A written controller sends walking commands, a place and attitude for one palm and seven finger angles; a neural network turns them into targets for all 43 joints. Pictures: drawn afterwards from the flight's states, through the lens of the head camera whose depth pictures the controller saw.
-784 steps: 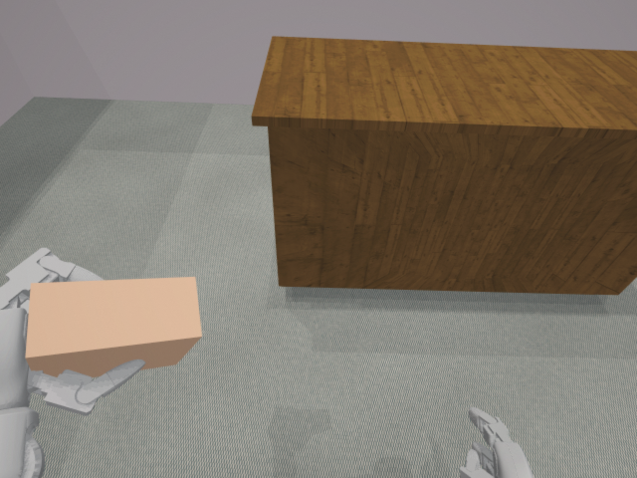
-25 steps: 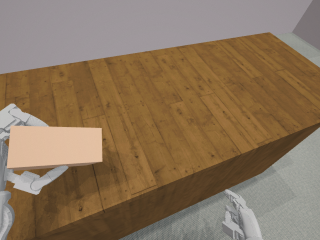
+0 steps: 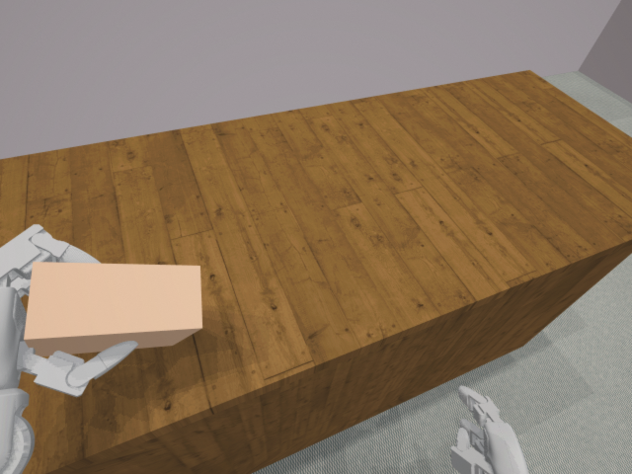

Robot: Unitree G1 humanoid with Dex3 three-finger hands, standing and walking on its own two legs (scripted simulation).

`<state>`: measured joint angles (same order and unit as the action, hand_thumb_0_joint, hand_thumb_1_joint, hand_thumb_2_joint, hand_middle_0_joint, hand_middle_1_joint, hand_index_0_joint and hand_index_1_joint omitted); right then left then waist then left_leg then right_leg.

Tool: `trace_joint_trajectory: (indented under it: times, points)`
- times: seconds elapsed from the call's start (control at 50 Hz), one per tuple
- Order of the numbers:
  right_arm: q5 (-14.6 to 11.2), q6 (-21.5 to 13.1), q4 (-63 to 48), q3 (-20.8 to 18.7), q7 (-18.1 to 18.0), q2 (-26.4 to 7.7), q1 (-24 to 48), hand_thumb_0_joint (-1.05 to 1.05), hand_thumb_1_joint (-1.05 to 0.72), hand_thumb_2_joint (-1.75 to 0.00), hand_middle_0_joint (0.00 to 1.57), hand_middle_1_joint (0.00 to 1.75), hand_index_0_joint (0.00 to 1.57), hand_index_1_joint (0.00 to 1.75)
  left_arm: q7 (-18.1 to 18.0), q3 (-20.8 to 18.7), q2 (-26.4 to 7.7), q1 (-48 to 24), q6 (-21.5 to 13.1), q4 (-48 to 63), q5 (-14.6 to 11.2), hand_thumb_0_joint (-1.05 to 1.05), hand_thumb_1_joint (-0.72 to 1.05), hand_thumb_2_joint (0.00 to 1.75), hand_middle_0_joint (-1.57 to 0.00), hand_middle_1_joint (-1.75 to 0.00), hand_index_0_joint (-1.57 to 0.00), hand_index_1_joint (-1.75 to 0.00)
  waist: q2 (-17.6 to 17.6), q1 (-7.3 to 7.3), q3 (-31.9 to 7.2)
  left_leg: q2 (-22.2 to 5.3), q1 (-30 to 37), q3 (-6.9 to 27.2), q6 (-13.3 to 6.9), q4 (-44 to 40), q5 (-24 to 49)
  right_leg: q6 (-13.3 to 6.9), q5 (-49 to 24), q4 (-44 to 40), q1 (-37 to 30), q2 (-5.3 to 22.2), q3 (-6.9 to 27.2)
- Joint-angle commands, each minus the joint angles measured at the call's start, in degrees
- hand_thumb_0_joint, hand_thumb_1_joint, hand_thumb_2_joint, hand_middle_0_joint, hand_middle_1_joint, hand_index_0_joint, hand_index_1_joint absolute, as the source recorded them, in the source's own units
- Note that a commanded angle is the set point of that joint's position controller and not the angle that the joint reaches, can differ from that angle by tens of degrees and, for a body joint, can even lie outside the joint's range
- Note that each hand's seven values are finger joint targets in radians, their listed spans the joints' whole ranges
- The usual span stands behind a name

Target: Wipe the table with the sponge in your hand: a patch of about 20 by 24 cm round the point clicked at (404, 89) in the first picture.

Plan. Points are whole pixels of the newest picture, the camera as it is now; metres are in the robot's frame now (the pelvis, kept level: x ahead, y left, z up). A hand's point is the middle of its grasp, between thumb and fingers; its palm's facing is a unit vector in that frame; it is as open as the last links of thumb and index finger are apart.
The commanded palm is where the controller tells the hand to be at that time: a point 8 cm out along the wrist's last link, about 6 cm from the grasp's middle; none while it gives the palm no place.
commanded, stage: look again from close up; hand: left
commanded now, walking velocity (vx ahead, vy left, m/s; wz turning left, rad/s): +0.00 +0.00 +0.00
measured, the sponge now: (141, 311) +0.24 +0.21 +0.13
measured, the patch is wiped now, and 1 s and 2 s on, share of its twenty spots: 0.00 0.00 0.00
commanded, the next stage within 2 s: turn the palm down, sponge in hand in 0.22 s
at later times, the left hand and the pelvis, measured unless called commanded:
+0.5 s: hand (57, 271) +0.23 +0.26 +0.19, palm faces +0.41 -0.80 -0.45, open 10.0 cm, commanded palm +0.16 +0.27 +0.19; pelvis -0.02 -0.02 -0.01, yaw -1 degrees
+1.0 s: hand (119, 314) +0.21 +0.20 +0.18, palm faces +0.29 -0.56 -0.77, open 10.0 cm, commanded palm +0.16 +0.24 +0.22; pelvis -0.03 -0.08 -0.02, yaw +1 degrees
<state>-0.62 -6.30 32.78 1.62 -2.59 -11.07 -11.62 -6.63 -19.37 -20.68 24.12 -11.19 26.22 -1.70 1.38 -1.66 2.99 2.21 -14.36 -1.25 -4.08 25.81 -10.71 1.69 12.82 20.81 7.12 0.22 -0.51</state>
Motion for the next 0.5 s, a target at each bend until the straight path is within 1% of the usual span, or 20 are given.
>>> trace_joint_trajectory:
  times: [0.0,0.02,0.08,0.1,0.12,0.14,0.16,0.2,0.22,0.24,0.28,0.3,0.32,0.34,0.36,0.38,0.4,0.42,0.44,0.48]
  points:
    - [-0.3,-3.4,-8.7,-3.4,-0.5,-7.8,6.1,0.00,-0.90,-0.90,0.20,0.30,0.20,0.30,-1.3,-7.8,-11.2,-4.9,-4.1,13.4,0.2,0.00,0.10,1.30,-1.20,-1.60,-1.20,-1.60,-5.9,0.33,-7.2,-7.2,0.3,7.5,2.8,-8.9,-5.5,-2.4,-2.3,-2.2,-1.5,1.8,1.6]
    - [0.0,-3.2,-8.7,-3.0,-0.5,-7.5,5.7,0.00,-0.90,-0.90,0.20,0.30,0.20,0.30,-0.8,-5.2,-8.3,-3.6,-4.3,11.5,-0.4,0.00,0.10,1.30,-1.20,-1.60,-1.20,-1.60,-6.0,0.55,-7.2,-6.9,0.3,7.9,2.4,-9.0,-6.2,-2.5,-2.0,-2.9,-1.4,2.0,1.4]
    - [-0.2,-3.7,-8.7,-3.6,-0.5,-7.8,5.2,0.00,-0.90,-0.90,0.20,0.30,0.20,0.30,-0.8,-6.2,-9.7,-4.3,-4.6,13.7,-0.4,0.00,0.10,1.30,-1.20,-1.60,-1.20,-1.60,-5.3,0.64,-8.3,-6.9,2.0,7.8,2.6,-7.8,-2.9,-2.7,-4.0,-2.6,-1.6,2.4,2.1]
    - [-0.3,-3.8,-8.4,-3.4,-0.5,-7.8,6.2,0.00,-0.90,-0.90,0.20,0.30,0.20,0.30,-1.2,-8.1,-11.5,-4.0,-4.4,13.6,0.1,0.00,0.10,1.30,-1.20,-1.60,-1.20,-1.60,-5.5,0.44,-8.1,-6.7,2.3,6.7,2.7,-7.4,-2.9,-2.6,-4.0,-2.8,-0.5,2.1,2.3]
    - [0.1,-3.5,-8.2,-3.1,-0.4,-7.5,5.4,0.00,-0.90,-0.90,0.20,0.30,0.20,0.30,-0.6,-5.5,-8.4,-2.8,-4.4,11.7,-0.5,0.00,0.10,1.30,-1.20,-1.60,-1.20,-1.60,-5.5,0.62,-8.4,-6.5,2.4,7.3,2.5,-7.6,-2.1,-2.7,-4.3,-3.1,-1.0,2.2,1.7]
    - [-0.2,-3.7,-8.5,-3.6,-0.4,-7.7,5.4,0.00,-0.90,-0.90,0.20,0.30,0.20,0.30,-0.7,-6.2,-9.6,-3.6,-4.4,13.3,-0.5,0.00,0.10,1.30,-1.20,-1.60,-1.20,-1.60,-5.4,0.71,-8.8,-6.6,2.8,7.5,2.7,-7.3,-0.1,-2.8,-5.7,-2.6,-1.6,2.3,2.2]
    - [-0.2,-3.9,-8.4,-3.6,-0.4,-7.9,5.3,0.00,-0.90,-0.90,0.20,0.30,0.20,0.30,-0.6,-6.0,-9.4,-4.0,-4.5,13.5,-0.5,0.00,0.10,1.30,-1.20,-1.60,-1.20,-1.60,-5.8,0.73,-8.8,-6.7,3.4,7.3,2.8,-7.0,1.0,-2.8,-6.2,-2.4,-1.3,2.5,2.2]
    - [-0.4,-3.8,-8.1,-3.4,-0.4,-7.8,6.2,0.00,-0.90,-0.90,0.20,0.30,0.20,0.30,-1.1,-8.0,-11.2,-3.3,-4.1,12.9,-0.2,0.00,0.10,1.30,-1.20,-1.60,-1.20,-1.60,-5.0,0.40,-8.4,-6.6,3.4,6.5,2.9,-6.7,0.7,-2.6,-5.8,-2.6,-0.5,2.3,2.2]
    - [-0.1,-3.5,-8.0,-3.2,-0.3,-7.6,5.3,0.00,-0.90,-0.90,0.20,0.30,0.20,0.30,-0.5,-4.9,-7.9,-2.9,-4.2,11.4,-0.7,0.00,0.10,1.30,-1.20,-1.60,-1.20,-1.60,-4.3,0.74,-8.4,-6.4,3.5,6.9,2.6,-7.0,0.4,-2.6,-5.2,-3.1,-0.4,2.2,1.6]
    - [-0.3,-3.7,-8.3,-3.6,-0.4,-7.9,5.5,0.00,-0.90,-0.90,0.20,0.30,0.20,0.30,-0.5,-5.8,-9.4,-4.0,-4.3,13.3,-0.6,0.00,0.10,1.30,-1.20,-1.60,-1.20,-1.60,-5.6,0.73,-8.2,-6.6,3.5,7.4,2.8,-7.1,1.3,-2.8,-5.8,-2.7,-0.7,2.3,2.2]
    - [-0.3,-3.6,-8.3,-3.6,-0.5,-7.7,5.4,0.00,-0.90,-0.90,0.20,0.30,0.20,0.30,-0.6,-6.1,-9.6,-3.3,-4.2,13.1,-0.6,0.00,0.10,1.30,-1.20,-1.60,-1.20,-1.60,-5.5,0.62,-8.6,-6.9,3.9,7.2,2.6,-6.7,2.1,-2.8,-6.5,-2.6,-1.0,2.7,2.4]
    - [-4.0,-2.2,-15.2,5.3,-4.6,-10.2,-3.2,0.00,-0.90,-0.90,0.20,0.30,0.20,0.30,-1.9,-23.5,-55.6,-56.2,-12.9,35.7,1.5,0.00,0.10,1.30,-1.20,-1.60,-1.20,-1.60,-16.4,4.24,-5.1,-4.9,-8.7,6.5,1.2,-5.5,-5.9,0.9,2.4,3.5,-2.0,-1.3,2.1]
    - [3.4,-4.1,-7.3,-3.8,-1.8,-8.4,5.7,0.00,-0.90,-0.90,0.20,0.30,0.20,0.30,2.0,-19.0,-27.7,-33.7,-0.3,-1.3,6.9,0.00,0.10,1.30,-1.20,-1.60,-1.20,-1.60,-13.8,-4.27,-17.6,-4.1,10.5,2.7,5.1,-0.4,15.2,-5.1,-5.6,9.1,3.5,-1.0,-3.1]
    - [2.0,-4.2,-7.8,-2.8,1.4,-10.4,4.9,0.00,-0.90,-0.90,0.20,0.30,0.20,0.30,4.0,-9.1,-17.6,-25.8,4.1,-3.3,2.1,0.00,0.10,1.30,-1.20,-1.60,-1.20,-1.60,-10.7,-0.72,-16.7,-4.7,14.0,5.7,8.0,0.1,26.3,-4.6,-5.7,7.9,10.5,-2.7,-5.6]
    - [2.3,-4.6,-8.0,-3.3,1.8,-11.0,6.8,0.00,-0.90,-0.90,0.20,0.30,0.20,0.30,6.1,-9.4,-14.5,-26.3,6.0,5.0,-0.7,0.00,0.10,1.30,-1.20,-1.60,-1.20,-1.60,-9.8,-2.44,-21.2,-5.7,18.9,5.6,8.5,0.6,29.0,-3.9,-6.9,8.2,9.7,-2.6,-5.1]
    - [1.3,-4.5,-7.3,-3.9,1.6,-11.0,6.9,0.00,-0.90,-0.90,0.20,0.30,0.20,0.30,7.7,-9.3,-14.6,-17.4,9.3,3.2,-3.0,0.00,0.10,1.30,-1.20,-1.60,-1.20,-1.60,-10.6,-4.13,-22.1,-5.7,20.6,4.8,7.6,1.1,29.9,-3.7,-6.9,7.8,8.8,-2.2,-4.7]
    - [0.0,-4.3,-8.0,-2.3,2.6,-10.1,10.4,0.00,-0.90,-0.90,0.20,0.30,0.20,0.30,9.3,-3.6,-7.5,-9.5,13.2,0.9,-4.2,0.00,0.10,1.30,-1.20,-1.60,-1.20,-1.60,-9.4,-4.21,-18.1,-5.4,17.9,4.6,7.3,0.7,24.4,-3.3,-4.5,8.3,10.5,-2.6,-5.0]
    - [0.3,-3.9,-7.9,-2.0,3.1,-10.9,10.7,0.00,-0.90,-0.90,0.20,0.30,0.20,0.30,9.7,-3.7,-10.4,-11.9,14.4,6.7,-2.7,0.00,0.10,1.30,-1.20,-1.60,-1.20,-1.60,-8.4,-4.47,-15.5,-5.3,13.7,3.6,6.8,0.5,19.6,-3.5,-7.1,7.6,9.8,-1.8,-5.9]
    - [0.3,-3.2,-8.3,-1.8,3.2,-11.0,11.4,0.00,-0.90,-0.90,0.20,0.30,0.20,0.30,9.7,-3.3,-12.9,-11.7,15.8,7.5,-0.2,0.00,0.10,1.30,-1.20,-1.60,-1.20,-1.60,-8.1,-3.79,-12.5,-4.8,10.0,3.3,5.9,0.0,13.3,-3.5,-6.8,7.7,10.1,-1.7,-6.0]
    - [0.6,-1.9,-9.5,-1.4,2.8,-10.9,13.0,0.00,-0.90,-0.90,0.20,0.30,0.20,0.30,8.6,-6.3,-18.0,-11.3,16.1,9.0,3.9,0.00,0.10,1.30,-1.20,-1.60,-1.20,-1.60,-4.2,-2.78,-8.7,-4.2,4.1,3.7,4.5,-1.3,0.9,-3.3,-2.2,7.9,11.0,-1.9,-5.7]
